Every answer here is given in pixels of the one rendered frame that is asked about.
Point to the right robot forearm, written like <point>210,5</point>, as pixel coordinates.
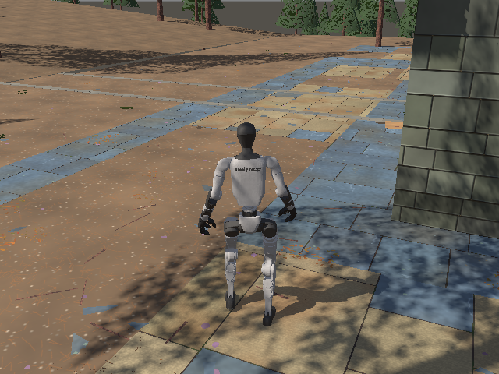
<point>287,200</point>

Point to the robot left upper arm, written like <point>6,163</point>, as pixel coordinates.
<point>219,177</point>

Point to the robot right hand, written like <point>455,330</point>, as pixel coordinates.
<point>285,211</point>

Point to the robot head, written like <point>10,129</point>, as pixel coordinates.
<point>246,134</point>

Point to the robot right upper arm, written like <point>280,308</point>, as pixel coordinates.
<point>272,163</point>

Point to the left robot forearm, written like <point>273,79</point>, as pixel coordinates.
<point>208,207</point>

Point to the robot torso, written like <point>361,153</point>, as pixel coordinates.
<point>248,188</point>

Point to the robot left hand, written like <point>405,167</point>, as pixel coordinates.
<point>203,224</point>

